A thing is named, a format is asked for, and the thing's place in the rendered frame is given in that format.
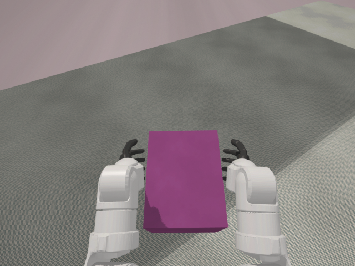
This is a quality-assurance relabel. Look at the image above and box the robot right forearm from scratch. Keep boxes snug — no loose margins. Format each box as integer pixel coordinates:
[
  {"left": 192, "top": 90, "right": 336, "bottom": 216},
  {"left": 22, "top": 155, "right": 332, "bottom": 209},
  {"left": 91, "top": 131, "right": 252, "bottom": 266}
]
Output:
[{"left": 226, "top": 158, "right": 291, "bottom": 266}]

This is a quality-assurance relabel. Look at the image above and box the robot left forearm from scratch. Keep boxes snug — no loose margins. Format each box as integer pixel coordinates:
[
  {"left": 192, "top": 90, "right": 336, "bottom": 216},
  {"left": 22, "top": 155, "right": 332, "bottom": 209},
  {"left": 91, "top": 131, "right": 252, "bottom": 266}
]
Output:
[{"left": 84, "top": 158, "right": 144, "bottom": 266}]

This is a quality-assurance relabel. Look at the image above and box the robot right hand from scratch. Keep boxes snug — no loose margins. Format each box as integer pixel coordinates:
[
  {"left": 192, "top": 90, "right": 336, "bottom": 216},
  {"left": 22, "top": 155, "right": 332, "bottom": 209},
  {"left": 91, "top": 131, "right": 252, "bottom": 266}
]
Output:
[{"left": 222, "top": 139, "right": 250, "bottom": 181}]

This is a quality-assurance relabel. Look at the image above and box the carton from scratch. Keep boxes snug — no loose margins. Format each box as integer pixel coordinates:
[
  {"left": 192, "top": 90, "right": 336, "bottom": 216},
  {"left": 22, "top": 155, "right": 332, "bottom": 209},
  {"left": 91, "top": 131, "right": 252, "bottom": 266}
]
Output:
[{"left": 143, "top": 130, "right": 228, "bottom": 233}]

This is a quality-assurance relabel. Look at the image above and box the robot left hand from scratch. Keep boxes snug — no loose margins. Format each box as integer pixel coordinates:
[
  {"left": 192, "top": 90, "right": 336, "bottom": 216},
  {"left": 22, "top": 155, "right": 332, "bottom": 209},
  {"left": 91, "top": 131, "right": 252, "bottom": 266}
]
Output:
[{"left": 119, "top": 139, "right": 145, "bottom": 179}]

